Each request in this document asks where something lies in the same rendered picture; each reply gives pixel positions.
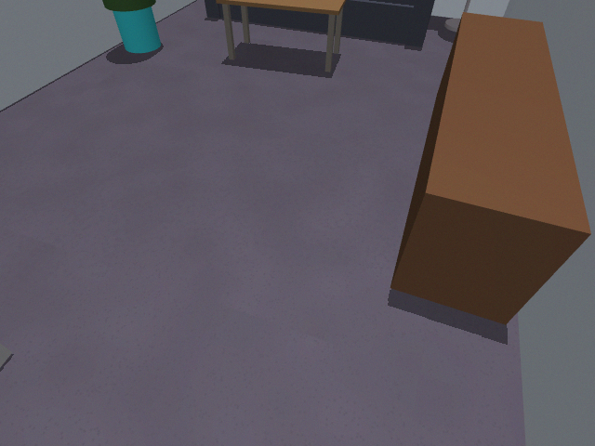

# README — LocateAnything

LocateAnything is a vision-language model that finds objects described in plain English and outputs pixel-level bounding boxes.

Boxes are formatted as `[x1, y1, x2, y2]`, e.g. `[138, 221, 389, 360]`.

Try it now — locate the floor lamp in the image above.
[444, 0, 470, 32]

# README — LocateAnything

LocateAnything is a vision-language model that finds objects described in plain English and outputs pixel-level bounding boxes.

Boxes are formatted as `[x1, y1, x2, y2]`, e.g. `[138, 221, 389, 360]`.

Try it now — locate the sofa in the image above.
[205, 0, 435, 47]

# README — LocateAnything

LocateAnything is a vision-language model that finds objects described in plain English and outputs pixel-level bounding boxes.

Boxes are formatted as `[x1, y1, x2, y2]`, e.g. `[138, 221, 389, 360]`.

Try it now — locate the potted plant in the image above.
[102, 0, 161, 53]

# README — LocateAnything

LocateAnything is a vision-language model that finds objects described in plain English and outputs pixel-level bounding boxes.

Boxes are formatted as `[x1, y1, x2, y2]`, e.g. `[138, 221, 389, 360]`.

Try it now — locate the coffee table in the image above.
[216, 0, 347, 72]

